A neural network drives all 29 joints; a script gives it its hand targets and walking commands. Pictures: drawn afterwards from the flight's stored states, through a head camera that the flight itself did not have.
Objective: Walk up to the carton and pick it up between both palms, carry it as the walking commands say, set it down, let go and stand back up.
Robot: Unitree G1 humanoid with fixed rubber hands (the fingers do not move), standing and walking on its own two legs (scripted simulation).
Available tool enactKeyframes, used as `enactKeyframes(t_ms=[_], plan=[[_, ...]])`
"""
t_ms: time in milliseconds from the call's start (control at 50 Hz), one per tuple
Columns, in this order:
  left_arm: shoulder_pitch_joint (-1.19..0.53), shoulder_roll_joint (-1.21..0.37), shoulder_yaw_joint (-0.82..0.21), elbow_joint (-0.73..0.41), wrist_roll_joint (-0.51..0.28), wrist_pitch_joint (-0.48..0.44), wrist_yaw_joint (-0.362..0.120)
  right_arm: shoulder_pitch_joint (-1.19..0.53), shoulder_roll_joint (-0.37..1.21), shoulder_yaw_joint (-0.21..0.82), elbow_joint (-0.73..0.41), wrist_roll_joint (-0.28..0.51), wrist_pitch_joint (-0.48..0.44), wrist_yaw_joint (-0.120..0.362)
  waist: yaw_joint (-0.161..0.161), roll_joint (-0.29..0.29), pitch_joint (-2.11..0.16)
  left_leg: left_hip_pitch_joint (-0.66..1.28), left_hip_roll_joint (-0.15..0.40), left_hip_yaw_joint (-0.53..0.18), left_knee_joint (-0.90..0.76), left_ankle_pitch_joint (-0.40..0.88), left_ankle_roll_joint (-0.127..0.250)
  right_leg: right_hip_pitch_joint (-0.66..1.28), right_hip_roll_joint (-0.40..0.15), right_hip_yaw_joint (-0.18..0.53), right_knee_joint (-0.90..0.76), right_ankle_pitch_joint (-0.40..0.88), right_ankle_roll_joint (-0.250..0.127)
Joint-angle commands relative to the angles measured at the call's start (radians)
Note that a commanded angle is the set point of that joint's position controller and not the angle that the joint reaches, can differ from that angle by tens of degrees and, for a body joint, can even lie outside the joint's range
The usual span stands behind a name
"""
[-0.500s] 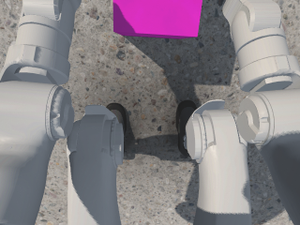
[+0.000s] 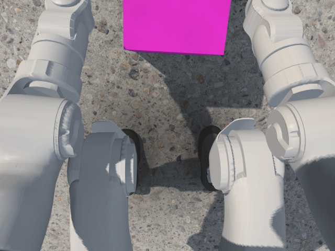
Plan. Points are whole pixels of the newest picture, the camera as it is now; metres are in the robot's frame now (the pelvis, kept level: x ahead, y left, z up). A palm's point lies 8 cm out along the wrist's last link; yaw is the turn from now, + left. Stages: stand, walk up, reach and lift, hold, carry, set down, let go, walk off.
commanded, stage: reach and lift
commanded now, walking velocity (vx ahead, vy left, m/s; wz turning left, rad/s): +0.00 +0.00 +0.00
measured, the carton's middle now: out of the picture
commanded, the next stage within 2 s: none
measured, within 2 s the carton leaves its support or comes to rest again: leaves its support in 1.44 s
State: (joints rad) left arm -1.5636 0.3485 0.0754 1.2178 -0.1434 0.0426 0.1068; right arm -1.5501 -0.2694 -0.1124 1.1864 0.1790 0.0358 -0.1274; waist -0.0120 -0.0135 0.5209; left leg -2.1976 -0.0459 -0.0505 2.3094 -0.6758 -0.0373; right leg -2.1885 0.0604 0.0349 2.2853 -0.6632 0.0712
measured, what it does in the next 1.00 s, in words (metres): stands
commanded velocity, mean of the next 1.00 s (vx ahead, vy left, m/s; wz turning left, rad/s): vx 0.00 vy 0.00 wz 0.00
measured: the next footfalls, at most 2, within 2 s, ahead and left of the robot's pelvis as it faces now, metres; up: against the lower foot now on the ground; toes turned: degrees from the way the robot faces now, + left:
none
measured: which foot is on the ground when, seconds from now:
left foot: down 0.00-1.00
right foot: down 0.00-1.00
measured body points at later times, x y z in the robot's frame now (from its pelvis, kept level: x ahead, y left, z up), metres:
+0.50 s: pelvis -0.01 +0.00 +0.00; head +0.38 +0.01 +0.22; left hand +0.56 +0.13 -0.20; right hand +0.55 -0.14 -0.20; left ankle +0.09 +0.12 -0.32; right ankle +0.10 -0.13 -0.32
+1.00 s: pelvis +0.00 +0.00 -0.01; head +0.37 +0.02 +0.22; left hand +0.56 +0.13 -0.20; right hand +0.56 -0.14 -0.20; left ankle +0.09 +0.12 -0.32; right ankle +0.10 -0.13 -0.32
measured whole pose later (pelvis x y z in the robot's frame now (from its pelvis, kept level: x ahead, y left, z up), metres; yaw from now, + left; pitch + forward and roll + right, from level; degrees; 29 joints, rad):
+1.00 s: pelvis +0.00 +0.00 -0.01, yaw +0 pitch +30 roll -2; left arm -1.59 0.27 0.16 1.17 -0.01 0.18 0.04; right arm -1.54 -0.27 -0.21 1.12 0.08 0.18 -0.06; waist -0.01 -0.01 0.52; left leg -2.20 -0.05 -0.04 2.35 -0.68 -0.02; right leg -2.18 0.07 0.04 2.32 -0.67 0.08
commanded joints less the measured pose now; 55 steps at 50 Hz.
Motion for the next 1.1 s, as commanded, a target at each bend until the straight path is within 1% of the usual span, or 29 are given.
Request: enactKeyframes(t_ms=[0, 80, 100, 140, 160, 200, 220, 240, 260, 360, 380, 400, 420, 440, 460, 560, 580, 600, 620, 640, 660, 680, 740, 780, 800, 820, 880, 960, 1080], plan=[[-0.35, 0.09, -0.029, -0.211, -0.021, -0.031, 0.003, -0.287, -0.128, -0.06, -0.188, -0.029, -0.038, -0.012, -0.068, 0.104, -1.375, 0.656, -0.025, 0.06, -0.194, 0.647, -0.017, 0.507, 0.032, -0.087, -0.172, 0.585, -0.007], [-0.349, 0.064, -0.048, -0.202, -0.053, -0.023, -0.008, -0.259, -0.092, -0.035, -0.129, -0.027, -0.03, -0.011, -0.073, 0.061, -1.367, 0.614, -0.026, 0.064, -0.194, 0.598, -0.012, 0.55, 0.016, -0.089, -0.174, 0.575, -0.013], [-0.355, 0.061, -0.057, -0.234, -0.045, -0.031, -0.011, -0.247, -0.079, -0.018, -0.152, -0.009, -0.03, -0.005, -0.035, 0.093, -1.365, 0.637, -0.039, 0.075, -0.204, 0.621, -0.016, 0.557, 0.024, -0.079, -0.182, 0.586, -0.012], [-0.391, 0.095, -0.053, -0.267, -0.054, -0.039, 0.007, -0.293, -0.085, -0.006, -0.177, 0.013, -0.031, -0.005, -0.026, 0.057, -1.4, 0.688, -0.027, 0.07, -0.199, 0.638, -0.01, 0.544, 0.023, -0.091, -0.17, 0.571, -0.01], [-0.321, 0.055, -0.032, -0.156, -0.036, -0.019, -0.002, -0.257, -0.066, -0.01, -0.102, -0.001, -0.022, 0.005, -0.026, 0.041, -1.324, 0.643, -0.03, 0.064, -0.215, 0.599, -0.009, 0.5, 0.017, -0.103, -0.175, 0.535, -0.003], [-0.375, 0.075, -0.043, -0.201, -0.046, -0.019, 0.011, -0.308, -0.095, -0.017, -0.18, 0.003, -0.03, 0.0, -0.052, 0.037, -1.359, 0.686, -0.026, 0.041, -0.214, 0.631, -0.005, 0.512, 0.022, -0.109, -0.159, 0.559, -0.004], [-0.354, 0.062, -0.023, -0.204, -0.017, -0.019, 0.01, -0.32, -0.076, 0.005, -0.171, 0.029, -0.028, 0.005, 0.017, 0.056, -1.354, 0.663, -0.032, 0.068, -0.221, 0.599, -0.014, 0.528, 0.02, -0.102, -0.167, 0.53, -0.005], [-0.365, 0.079, -0.021, -0.23, -0.012, -0.025, 0.013, -0.313, -0.054, 0.02, -0.201, 0.028, -0.026, 0.005, 0.001, 0.041, -1.33, 0.657, -0.027, 0.056, -0.218, 0.629, -0.007, 0.508, 0.029, -0.094, -0.166, 0.569, 0.001], [-0.303, 0.033, -0.001, -0.132, 0.02, -0.009, 0.004, -0.311, -0.044, -0.001, -0.168, 0.029, -0.026, 0.014, 0.026, 0.069, -1.279, 0.648, -0.031, 0.062, -0.216, 0.576, 0.001, 0.489, 0.025, -0.094, -0.174, 0.507, -0.003], [-0.373, -0.079, -0.01, -0.212, 0.028, -0.013, -0.024, -0.334, 0.055, 0.003, -0.158, -0.026, -0.017, 0.025, -0.005, 0.053, -1.256, 0.575, -0.045, 0.08, -0.219, 0.527, -0.008, 0.526, 0.04, -0.078, -0.195, 0.517, -0.004], [-0.372, 0.024, 0.056, -0.205, 0.071, -0.012, -0.012, -0.31, -0.029, -0.051, -0.127, -0.072, -0.008, 0.008, -0.005, 0.032, -1.228, 0.557, -0.049, 0.089, -0.218, 0.498, -0.012, 0.534, 0.038, -0.076, -0.204, 0.485, -0.003], [-0.407, -0.038, 0.032, -0.199, 0.058, -0.008, -0.02, -0.348, 0.05, -0.034, -0.181, -0.068, -0.011, 0.014, -0.027, 0.01, -1.264, 0.606, -0.047, 0.073, -0.223, 0.504, -0.003, 0.557, 0.042, -0.1, -0.192, 0.477, 0.002], [-0.402, -0.134, 0.004, -0.211, 0.06, -0.01, -0.029, -0.355, 0.131, -0.011, -0.184, -0.055, -0.016, 0.03, -0.006, 0.043, -1.263, 0.614, -0.054, 0.074, -0.214, 0.552, 0.0, 0.537, 0.053, -0.088, -0.187, 0.518, -0.003], [-0.469, -0.285, -0.067, -0.236, 0.041, 0.001, -0.061, -0.413, 0.249, 0.028, -0.2, -0.029, -0.01, 0.056, -0.031, 0.085, -1.266, 0.609, -0.061, 0.08, -0.22, 0.542, -0.006, 0.55, 0.062, -0.086, -0.19, 0.529, -0.012], [-0.443, -0.418, -0.082, -0.16, 0.035, 0.012, -0.097, -0.386, 0.38, 0.043, -0.136, -0.044, 0.004, 0.089, -0.025, 0.083, -1.236, 0.623, -0.065, 0.074, -0.221, 0.535, -0.002, 0.506, 0.06, -0.09, -0.181, 0.507, -0.012], [-0.462, -0.781, -0.068, -0.156, 0.108, 0.056, -0.215, -0.488, 0.776, 0.085, -0.206, -0.076, 0.055, 0.219, 0.03, 0.019, -1.096, 0.483, -0.078, 0.094, -0.205, 0.445, 0.015, 0.502, 0.078, -0.09, -0.176, 0.432, -0.015], [-0.498, -0.825, -0.101, -0.204, 0.079, 0.055, -0.232, -0.499, 0.816, 0.092, -0.252, -0.081, 0.056, 0.23, -0.012, -0.005, -1.115, 0.478, -0.084, 0.085, -0.194, 0.453, 0.023, 0.496, 0.083, -0.1, -0.167, 0.45, -0.018], [-0.478, -0.862, -0.095, -0.179, 0.099, 0.068, -0.25, -0.471, 0.869, 0.091, -0.182, -0.071, 0.074, 0.252, 0.029, 0.025, -1.082, 0.456, -0.076, 0.109, -0.188, 0.434, 0.023, 0.493, 0.08, -0.081, -0.174, 0.427, -0.028], [-0.479, -0.91, -0.104, -0.204, 0.099, 0.074, -0.262, -0.457, 0.899, 0.077, -0.201, -0.084, 0.08, 0.267, -0.008, 0.019, -1.085, 0.471, -0.083, 0.091, -0.196, 0.447, 0.027, 0.485, 0.084, -0.104, -0.144, 0.446, -0.027], [-0.442, -0.931, -0.093, -0.228, 0.117, 0.08, -0.275, -0.454, 0.918, 0.083, -0.242, -0.085, 0.081, 0.282, 0.031, 0.049, -1.072, 0.48, -0.09, 0.106, -0.191, 0.472, 0.029, 0.451, 0.099, -0.093, -0.162, 0.44, -0.032], [-0.443, -0.965, -0.103, -0.194, 0.098, 0.091, -0.279, -0.462, 0.897, 0.067, -0.255, -0.092, 0.08, 0.282, -0.002, 0.045, -1.073, 0.491, -0.089, 0.09, -0.195, 0.469, 0.026, 0.454, 0.09, -0.113, -0.147, 0.444, -0.038], [-0.405, -0.956, -0.073, -0.173, 0.123, 0.098, -0.282, -0.471, 0.898, 0.077, -0.257, -0.076, 0.09, 0.298, 0.028, 0.051, -1.054, 0.505, -0.085, 0.095, -0.192, 0.464, 0.032, 0.416, 0.089, -0.109, -0.143, 0.414, -0.033], [-0.419, -1.021, -0.102, -0.235, 0.082, 0.1, -0.295, -0.46, 0.961, 0.083, -0.266, -0.074, 0.091, 0.305, -0.002, 0.04, -1.055, 0.497, -0.095, 0.088, -0.185, 0.505, 0.037, 0.426, 0.097, -0.12, -0.139, 0.458, -0.04], [-0.364, -1.033, -0.078, -0.209, 0.099, 0.099, -0.296, -0.46, 0.986, 0.114, -0.274, -0.063, 0.096, 0.313, 0.041, 0.025, -1.043, 0.469, -0.094, 0.099, -0.177, 0.516, 0.037, 0.419, 0.093, -0.109, -0.133, 0.466, -0.042], [-0.384, -1.049, -0.088, -0.217, 0.083, 0.105, -0.299, -0.468, 0.974, 0.109, -0.289, -0.052, 0.094, 0.315, 0.002, 0.016, -1.071, 0.488, -0.095, 0.099, -0.169, 0.513, 0.036, 0.441, 0.093, -0.116, -0.146, 0.466, -0.043], [-0.388, -1.042, -0.087, -0.226, 0.081, 0.107, -0.297, -0.48, 0.997, 0.122, -0.304, -0.033, 0.093, 0.319, 0.042, 0.043, -1.088, 0.524, -0.096, 0.099, -0.171, 0.535, 0.04, 0.438, 0.097, -0.104, -0.139, 0.47, -0.041], [-0.4, -1.052, -0.117, -0.251, 0.063, 0.099, -0.292, -0.468, 1.001, 0.124, -0.282, -0.021, 0.093, 0.319, -0.003, 0.023, -1.097, 0.54, -0.095, 0.083, -0.169, 0.558, 0.043, 0.418, 0.088, -0.122, -0.127, 0.493, -0.049], [-0.403, -1.073, -0.114, -0.243, 0.042, 0.101, -0.291, -0.461, 0.997, 0.123, -0.282, -0.015, 0.097, 0.321, -0.014, 0.038, -1.093, 0.571, -0.097, 0.077, -0.169, 0.564, 0.046, 0.38, 0.088, -0.124, -0.13, 0.479, -0.047], [-0.416, -1.074, -0.117, -0.228, 0.049, 0.099, -0.282, -0.487, 0.978, 0.142, -0.286, -0.011, 0.094, 0.31, 0.008, 0.043, -1.099, 0.571, -0.094, 0.084, -0.172, 0.591, 0.044, 0.405, 0.089, -0.115, -0.134, 0.505, -0.043]])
